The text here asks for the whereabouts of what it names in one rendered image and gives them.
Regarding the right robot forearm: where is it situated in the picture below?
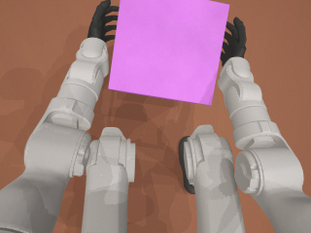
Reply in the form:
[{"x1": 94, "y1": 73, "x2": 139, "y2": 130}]
[{"x1": 218, "y1": 56, "x2": 304, "y2": 183}]

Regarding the robot left upper arm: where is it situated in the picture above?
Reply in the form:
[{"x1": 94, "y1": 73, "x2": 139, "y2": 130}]
[{"x1": 0, "y1": 121, "x2": 91, "y2": 233}]

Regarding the right robot hand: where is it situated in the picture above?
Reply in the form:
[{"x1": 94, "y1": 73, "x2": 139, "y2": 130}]
[{"x1": 220, "y1": 17, "x2": 247, "y2": 67}]

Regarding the carton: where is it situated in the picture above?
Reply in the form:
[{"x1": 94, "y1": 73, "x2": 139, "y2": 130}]
[{"x1": 108, "y1": 0, "x2": 230, "y2": 106}]

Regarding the left robot hand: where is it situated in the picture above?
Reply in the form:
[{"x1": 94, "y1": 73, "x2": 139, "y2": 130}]
[{"x1": 87, "y1": 0, "x2": 120, "y2": 43}]

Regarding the left robot forearm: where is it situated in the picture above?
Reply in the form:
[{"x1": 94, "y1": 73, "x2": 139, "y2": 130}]
[{"x1": 23, "y1": 37, "x2": 110, "y2": 167}]

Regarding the robot right upper arm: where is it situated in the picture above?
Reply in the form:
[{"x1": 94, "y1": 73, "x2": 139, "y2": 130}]
[{"x1": 234, "y1": 147, "x2": 311, "y2": 233}]

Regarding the robot right thigh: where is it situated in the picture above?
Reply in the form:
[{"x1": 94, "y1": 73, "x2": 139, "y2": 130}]
[{"x1": 184, "y1": 132, "x2": 246, "y2": 233}]

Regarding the right robot shin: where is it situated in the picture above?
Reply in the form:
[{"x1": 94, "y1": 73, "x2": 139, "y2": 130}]
[{"x1": 189, "y1": 124, "x2": 234, "y2": 185}]

